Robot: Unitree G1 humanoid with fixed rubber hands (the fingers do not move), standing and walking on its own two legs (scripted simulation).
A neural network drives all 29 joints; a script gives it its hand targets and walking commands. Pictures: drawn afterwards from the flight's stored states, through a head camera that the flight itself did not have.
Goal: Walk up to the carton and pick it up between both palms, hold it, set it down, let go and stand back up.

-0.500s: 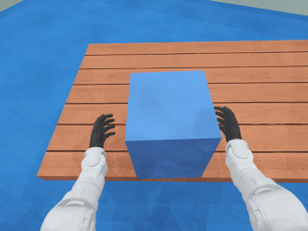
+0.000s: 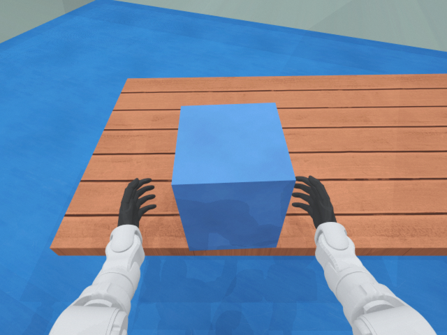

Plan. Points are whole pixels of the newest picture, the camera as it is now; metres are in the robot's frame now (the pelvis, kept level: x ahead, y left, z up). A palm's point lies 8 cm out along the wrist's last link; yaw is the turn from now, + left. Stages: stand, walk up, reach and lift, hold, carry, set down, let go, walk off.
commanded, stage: set down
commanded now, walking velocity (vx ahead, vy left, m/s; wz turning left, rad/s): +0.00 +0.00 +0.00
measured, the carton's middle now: (230, 179) +0.44 +0.01 +0.01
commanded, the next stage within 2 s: none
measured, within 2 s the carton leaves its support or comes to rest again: neither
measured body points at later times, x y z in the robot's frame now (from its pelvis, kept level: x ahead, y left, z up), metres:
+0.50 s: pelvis +0.03 +0.00 +0.02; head +0.02 +0.01 +0.47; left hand +0.28 +0.22 +0.01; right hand +0.28 -0.18 +0.01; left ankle +0.03 +0.15 -0.72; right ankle +0.05 -0.09 -0.72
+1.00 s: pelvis +0.04 +0.03 +0.02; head +0.03 +0.05 +0.47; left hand +0.23 +0.22 -0.01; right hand +0.22 -0.20 +0.00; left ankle +0.03 +0.15 -0.72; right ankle +0.05 -0.09 -0.72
